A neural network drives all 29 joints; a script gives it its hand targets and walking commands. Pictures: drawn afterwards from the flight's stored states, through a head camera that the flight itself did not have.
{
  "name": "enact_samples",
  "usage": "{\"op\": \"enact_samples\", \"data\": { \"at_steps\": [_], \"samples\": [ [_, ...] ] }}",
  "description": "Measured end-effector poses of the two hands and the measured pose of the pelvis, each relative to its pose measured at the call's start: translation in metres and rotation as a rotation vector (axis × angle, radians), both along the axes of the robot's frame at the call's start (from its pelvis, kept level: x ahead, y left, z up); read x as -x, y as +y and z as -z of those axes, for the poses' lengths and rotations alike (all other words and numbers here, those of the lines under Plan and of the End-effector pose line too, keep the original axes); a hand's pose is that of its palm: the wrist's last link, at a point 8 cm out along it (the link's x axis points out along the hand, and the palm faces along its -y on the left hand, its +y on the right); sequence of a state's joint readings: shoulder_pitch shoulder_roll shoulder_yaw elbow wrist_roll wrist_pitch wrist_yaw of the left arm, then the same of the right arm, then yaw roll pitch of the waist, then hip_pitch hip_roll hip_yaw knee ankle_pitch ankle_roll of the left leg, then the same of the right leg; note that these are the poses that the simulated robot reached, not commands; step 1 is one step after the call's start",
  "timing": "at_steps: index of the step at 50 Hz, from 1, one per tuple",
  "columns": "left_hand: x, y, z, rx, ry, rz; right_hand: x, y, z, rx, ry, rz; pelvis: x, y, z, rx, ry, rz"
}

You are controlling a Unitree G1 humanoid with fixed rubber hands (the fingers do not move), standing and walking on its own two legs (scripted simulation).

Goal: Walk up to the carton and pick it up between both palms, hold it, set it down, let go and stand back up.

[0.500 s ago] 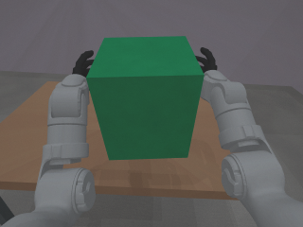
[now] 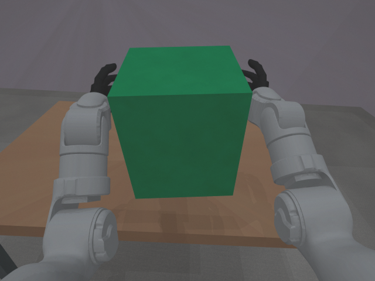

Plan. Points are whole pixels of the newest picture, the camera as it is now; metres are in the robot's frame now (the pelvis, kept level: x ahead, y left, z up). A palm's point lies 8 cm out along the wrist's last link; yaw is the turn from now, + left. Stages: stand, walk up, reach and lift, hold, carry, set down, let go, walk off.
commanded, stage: hold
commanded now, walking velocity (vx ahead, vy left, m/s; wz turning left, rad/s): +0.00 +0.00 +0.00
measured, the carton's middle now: (182, 122) +0.39 +0.00 +0.23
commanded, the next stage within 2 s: none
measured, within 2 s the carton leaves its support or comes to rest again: neither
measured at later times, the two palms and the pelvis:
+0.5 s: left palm (100, 100) +0.37 +0.16 +0.29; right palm (257, 95) +0.38 -0.14 +0.30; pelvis +0.00 +0.00 +0.00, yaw +0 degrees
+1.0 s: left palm (99, 99) +0.36 +0.16 +0.29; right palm (258, 95) +0.37 -0.14 +0.30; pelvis +0.00 +0.00 +0.00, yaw +0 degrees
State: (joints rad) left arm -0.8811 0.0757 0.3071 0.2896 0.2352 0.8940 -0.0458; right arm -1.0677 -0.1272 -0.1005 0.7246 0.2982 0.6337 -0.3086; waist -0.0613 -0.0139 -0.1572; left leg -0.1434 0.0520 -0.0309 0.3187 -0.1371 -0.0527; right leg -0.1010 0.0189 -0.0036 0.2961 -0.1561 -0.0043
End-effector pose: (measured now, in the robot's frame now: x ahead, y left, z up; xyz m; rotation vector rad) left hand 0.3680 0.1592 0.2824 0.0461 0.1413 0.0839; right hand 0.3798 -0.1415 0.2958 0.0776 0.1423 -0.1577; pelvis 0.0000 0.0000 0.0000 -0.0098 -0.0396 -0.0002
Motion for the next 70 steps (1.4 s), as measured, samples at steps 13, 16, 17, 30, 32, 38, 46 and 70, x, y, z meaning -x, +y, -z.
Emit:
{"op": "enact_samples", "data": {
  "at_steps": [13, 16, 17, 30, 32, 38, 46, 70],
  "samples": [
    [0.0042, 0.0008, -0.0038, 0.002, -0.007, -0.004, 0.0035, 0.0008, -0.0034, -0.002, -0.006, -0.003, 0.0012, 0.0002, 0.0001, 0.000, -0.002, 0.000],
    [0.0048, 0.0008, -0.0039, 0.002, -0.007, -0.004, 0.0041, 0.0008, -0.0034, -0.002, -0.006, -0.003, 0.0016, 0.0002, 0.0001, 0.000, -0.003, 0.000],
    [0.0048, 0.0008, -0.0040, 0.002, -0.007, -0.004, 0.0042, 0.0008, -0.0034, -0.002, -0.005, -0.003, 0.0017, 0.0002, 0.0001, 0.000, -0.003, 0.000],
    [0.0027, 0.0000, -0.0034, 0.000, -0.008, 0.000, 0.0030, 0.0000, -0.0037, -0.002, -0.005, 0.000, 0.0008, 0.0001, 0.0001, 0.000, -0.002, 0.000],
    [0.0034, 0.0004, -0.0047, 0.001, -0.012, -0.002, 0.0033, 0.0004, -0.0047, -0.004, -0.009, -0.002, 0.0009, 0.0001, 0.0001, 0.000, -0.002, 0.000],
    [0.0043, 0.0005, -0.0056, 0.001, -0.012, -0.003, 0.0042, 0.0005, -0.0052, -0.003, -0.009, -0.003, 0.0013, 0.0002, 0.0001, 0.000, -0.002, 0.000],
    [0.0048, 0.0006, -0.0061, 0.001, -0.013, -0.004, 0.0045, 0.0006, -0.0057, -0.003, -0.009, -0.003, 0.0014, 0.0002, 0.0001, 0.000, -0.003, 0.000],
    [0.0025, -0.0001, -0.0044, -0.001, -0.005, -0.001, 0.0034, -0.0001, -0.0035, -0.003, 0.000, -0.001, 0.0009, 0.0001, 0.0001, 0.000, -0.002, 0.000]
  ]
}}
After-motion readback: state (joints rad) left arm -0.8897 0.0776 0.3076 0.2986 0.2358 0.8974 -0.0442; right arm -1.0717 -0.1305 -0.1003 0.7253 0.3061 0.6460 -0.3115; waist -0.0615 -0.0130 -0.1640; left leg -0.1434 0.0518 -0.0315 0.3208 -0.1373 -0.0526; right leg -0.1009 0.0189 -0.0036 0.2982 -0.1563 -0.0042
